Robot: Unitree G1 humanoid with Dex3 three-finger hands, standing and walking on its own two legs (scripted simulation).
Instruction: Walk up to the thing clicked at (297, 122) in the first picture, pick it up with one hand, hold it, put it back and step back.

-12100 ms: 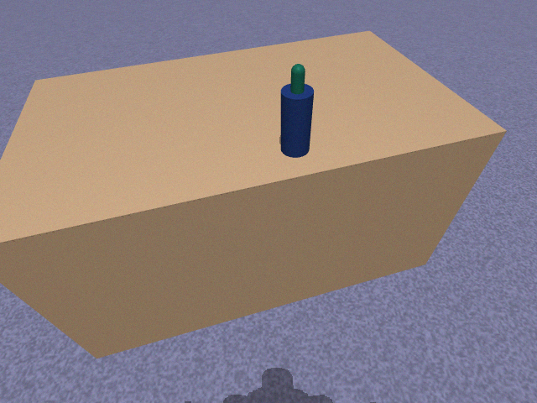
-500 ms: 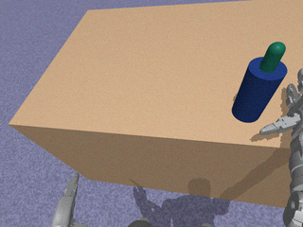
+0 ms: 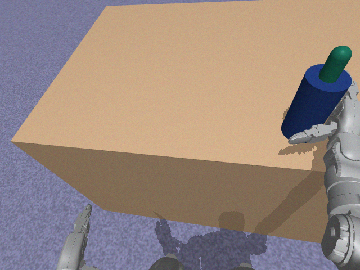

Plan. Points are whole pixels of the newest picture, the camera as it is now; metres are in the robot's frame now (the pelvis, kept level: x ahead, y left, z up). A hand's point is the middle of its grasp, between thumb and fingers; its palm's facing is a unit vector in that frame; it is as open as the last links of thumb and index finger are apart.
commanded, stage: close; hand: right
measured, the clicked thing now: (316, 97) +0.48 -0.21 +0.11
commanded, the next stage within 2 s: settle in 0.76 s
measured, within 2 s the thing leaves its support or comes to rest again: leaves its support in 1.26 s
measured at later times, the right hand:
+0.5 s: hand (315, 109) +0.48 -0.22 +0.07, palm faces +0.20 +0.98 +0.00, open 12.7 cm
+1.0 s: hand (315, 112) +0.47 -0.22 +0.07, palm faces +0.21 +0.98 +0.01, open 10.8 cm
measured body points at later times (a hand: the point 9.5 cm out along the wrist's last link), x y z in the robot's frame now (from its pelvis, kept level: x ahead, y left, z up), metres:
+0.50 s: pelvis +0.01 -0.01 +0.00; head +0.10 -0.03 +0.44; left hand +0.15 +0.26 -0.03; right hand +0.46 -0.27 +0.07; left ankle +0.02 +0.13 -0.68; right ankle +0.02 -0.12 -0.68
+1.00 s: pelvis +0.00 +0.00 +0.00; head +0.09 -0.03 +0.44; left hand +0.15 +0.26 -0.03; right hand +0.45 -0.27 +0.07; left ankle +0.02 +0.13 -0.68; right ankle +0.02 -0.12 -0.68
